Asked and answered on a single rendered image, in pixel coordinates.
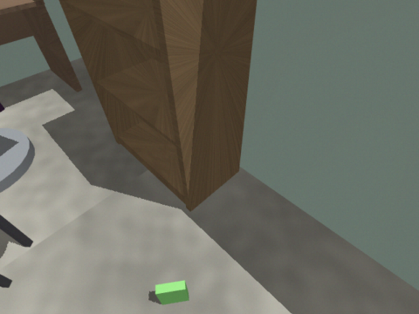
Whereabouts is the bookshelf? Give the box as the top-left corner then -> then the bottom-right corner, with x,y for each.
59,0 -> 257,212

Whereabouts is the carton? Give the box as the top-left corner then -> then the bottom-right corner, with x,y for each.
155,280 -> 189,305

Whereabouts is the office chair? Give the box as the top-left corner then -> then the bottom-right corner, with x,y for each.
0,103 -> 35,193

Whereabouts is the desk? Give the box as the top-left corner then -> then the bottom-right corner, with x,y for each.
0,0 -> 82,92

